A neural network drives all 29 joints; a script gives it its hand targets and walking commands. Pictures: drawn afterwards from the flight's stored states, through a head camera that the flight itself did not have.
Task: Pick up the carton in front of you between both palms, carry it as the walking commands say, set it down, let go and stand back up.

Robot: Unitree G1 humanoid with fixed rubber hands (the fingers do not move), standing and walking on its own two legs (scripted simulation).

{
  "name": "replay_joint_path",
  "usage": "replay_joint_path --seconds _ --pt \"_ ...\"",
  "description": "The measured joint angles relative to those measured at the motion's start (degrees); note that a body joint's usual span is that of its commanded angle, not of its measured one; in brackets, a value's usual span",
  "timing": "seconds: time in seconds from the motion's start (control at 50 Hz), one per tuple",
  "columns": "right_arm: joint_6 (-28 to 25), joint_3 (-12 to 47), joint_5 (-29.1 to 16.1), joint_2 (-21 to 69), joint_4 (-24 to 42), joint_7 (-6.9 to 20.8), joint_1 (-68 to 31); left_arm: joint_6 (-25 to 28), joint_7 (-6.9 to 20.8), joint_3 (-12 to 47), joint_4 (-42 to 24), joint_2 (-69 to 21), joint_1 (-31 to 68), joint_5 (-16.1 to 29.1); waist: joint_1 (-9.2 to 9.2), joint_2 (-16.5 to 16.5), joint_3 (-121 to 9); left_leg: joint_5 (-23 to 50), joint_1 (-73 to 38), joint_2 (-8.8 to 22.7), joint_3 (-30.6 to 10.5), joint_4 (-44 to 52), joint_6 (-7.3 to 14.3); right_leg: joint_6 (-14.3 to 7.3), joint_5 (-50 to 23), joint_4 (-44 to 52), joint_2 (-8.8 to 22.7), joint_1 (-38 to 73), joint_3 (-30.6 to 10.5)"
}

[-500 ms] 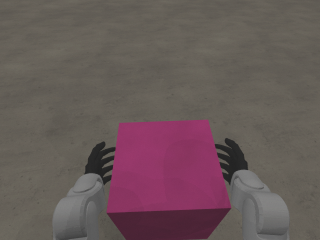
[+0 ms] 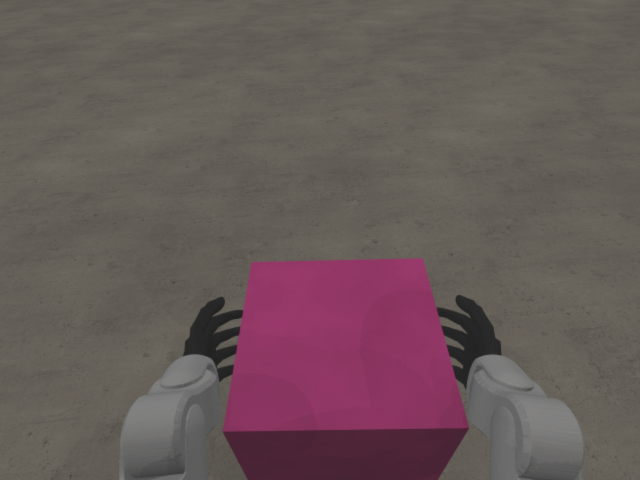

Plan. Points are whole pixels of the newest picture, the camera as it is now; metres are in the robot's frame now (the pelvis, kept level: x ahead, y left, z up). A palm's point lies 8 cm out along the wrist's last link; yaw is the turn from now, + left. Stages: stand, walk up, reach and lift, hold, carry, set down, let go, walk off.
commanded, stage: carry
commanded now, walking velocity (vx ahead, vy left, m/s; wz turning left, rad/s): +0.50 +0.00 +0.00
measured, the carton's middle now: (339, 385) +0.25 +0.01 +0.01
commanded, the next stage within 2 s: none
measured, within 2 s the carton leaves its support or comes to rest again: neither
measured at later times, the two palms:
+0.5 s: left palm (272, 177) +0.57 +0.12 +0.09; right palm (453, 188) +0.54 -0.18 +0.09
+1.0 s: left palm (280, 98) +0.91 +0.15 +0.07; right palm (409, 101) +0.87 -0.15 +0.09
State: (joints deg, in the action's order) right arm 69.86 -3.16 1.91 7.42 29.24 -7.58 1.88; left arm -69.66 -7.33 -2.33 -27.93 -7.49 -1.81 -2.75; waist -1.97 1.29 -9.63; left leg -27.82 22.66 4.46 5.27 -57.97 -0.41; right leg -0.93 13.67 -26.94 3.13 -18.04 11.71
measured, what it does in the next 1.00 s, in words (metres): walks ahead: left foot, then right foot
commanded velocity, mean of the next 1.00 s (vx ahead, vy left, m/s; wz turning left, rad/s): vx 0.50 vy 0.00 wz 0.00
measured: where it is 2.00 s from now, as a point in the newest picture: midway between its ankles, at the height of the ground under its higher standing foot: (340, 240)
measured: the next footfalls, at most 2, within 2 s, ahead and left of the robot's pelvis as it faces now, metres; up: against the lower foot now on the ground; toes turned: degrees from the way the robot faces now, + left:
left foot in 0.16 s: +0.22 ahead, +0.13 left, +0.00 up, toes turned +7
right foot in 0.48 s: +0.41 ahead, -0.11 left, +0.00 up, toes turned -12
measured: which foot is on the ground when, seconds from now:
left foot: up 0.00-0.14, down 0.16-0.48, up 0.50-0.84, down 0.86-1.00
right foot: down 0.00-0.20, up 0.22-0.46, down 0.48-0.90, up 0.92-1.00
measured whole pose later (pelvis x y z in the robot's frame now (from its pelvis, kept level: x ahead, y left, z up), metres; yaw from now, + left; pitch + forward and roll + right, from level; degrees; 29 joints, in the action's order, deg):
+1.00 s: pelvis +0.66 +0.03 +0.00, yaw -6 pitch +3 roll -1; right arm 68.2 -1.7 2.0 7.5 30.4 -8.1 2.0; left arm -69.8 -7.3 -2.7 -31.4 -7.5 -2.2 -3.3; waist 2.5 -1.6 -3.5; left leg -11.0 20.8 3.2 14.8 -28.7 4.4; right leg -0.2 23.7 -65.7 5.0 -19.6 2.3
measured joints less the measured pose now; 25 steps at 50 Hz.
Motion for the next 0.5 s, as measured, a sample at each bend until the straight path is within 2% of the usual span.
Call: replay_joint_path --seconds 0.06,0.12,0.16,0.2,0.22,0.26,0.3,0.34,0.38,0.44,0.46,0.5 --pt "-1.1 0.8 0.0 0.1 0.7 0.1 0.8 0.7 -0.1 -0.2 -1.6 -0.1 -1.3 0.3 -1.05 -1.2 0.8 3.6 3.1 -0.5 1.2 10.4 0.4 0.7 0.7 4.7 0.5 5.0 -1.0" --pt "-2.3 1.2 0.4 0.2 2.3 0.3 1.6 1.9 -0.1 -0.1 -2.7 -0.1 -1.5 0.8 -0.8 -1.5 1.0 10.0 3.6 -0.2 2.5 22.1 0.6 1.8 2.9 6.9 0.8 9.8 -1.3" --pt "-2.7 1.3 0.3 0.2 3.6 0.3 1.5 2.2 0.0 0.1 -4.0 -0.1 -1.4 0.9 -0.4 -2.0 1.5 13.7 1.5 -0.5 4.4 29.9 0.4 3.0 6.3 4.9 1.6 12.1 -1.9" --pt "-3.1 1.8 0.1 0.1 3.1 0.3 0.7 2.0 0.0 -0.5 -4.9 0.0 -1.1 0.7 0.09 -2.7 1.9 19.2 -0.4 -1.0 5.9 29.2 1.8 3.3 10.3 -3.8 3.3 10.8 -3.2" --pt "-3.1 2.3 0.2 0.1 2.2 0.3 0.3 1.6 0.0 -1.1 -4.9 0.0 -1.2 0.7 0.71 -2.9 1.8 17.3 -1.1 -1.0 6.8 27.6 2.2 3.2 11.3 -11.1 3.5 8.1 -5.0" --pt "-2.5 2.4 0.3 0.1 1.4 0.1 0.4 0.5 -0.1 -1.5 -4.3 0.0 -0.9 0.8 2.04 -2.1 1.7 12.7 -3.3 -1.0 6.8 27.6 2.3 2.4 13.7 -25.2 1.9 1.3 -7.4" --pt "-2.0 2.0 0.2 0.2 1.2 -0.2 0.8 0.1 0.1 -1.2 -3.3 0.0 -0.7 0.6 3.46 -1.7 1.7 12.3 -6.0 -1.0 6.8 30.3 1.2 2.0 13.4 -31.7 0.9 -4.7 -7.8" --pt "-1.7 1.7 0.0 0.2 1.5 -0.4 1.4 0.2 0.3 -0.7 -3.0 0.0 -1.2 0.2 4.53 -1.5 1.5 11.9 -9.4 -0.9 6.6 33.8 0.9 2.1 11.0 -27.5 0.8 -8.0 -6.7" --pt "-1.7 1.6 -0.4 0.2 2.3 -0.5 1.6 0.8 0.5 -0.3 -3.8 -0.1 -2.0 -0.1 5.33 -1.0 1.5 11.2 -12.5 -0.6 6.3 36.5 0.3 2.4 8.1 -18.3 0.8 -9.3 -4.9" --pt "-2.4 1.8 -0.9 0.2 4.2 -0.5 1.3 1.8 0.6 0.0 -6.1 -0.2 -2.3 -0.1 5.5 -0.1 2.3 8.3 -16.8 0.3 5.8 37.4 -1.0 2.2 1.9 -5.3 -0.2 -8.5 -2.3" --pt "-2.6 1.7 -0.9 0.1 4.7 -0.5 1.1 2.0 0.6 0.1 -6.6 -0.2 -2.0 -0.1 5.33 0.0 2.6 6.3 -17.7 0.7 5.4 35.9 -1.7 1.9 0.1 -1.8 -0.6 -7.4 -1.2" --pt "-2.7 1.0 -0.9 0.1 4.8 -0.5 0.8 2.5 0.6 0.5 -5.5 -0.1 -1.3 -0.2 4.65 0.6 2.7 2.1 -16.6 2.3 4.3 27.2 -2.2 -1.0 -5.1 -2.0 -1.2 -5.5 0.1"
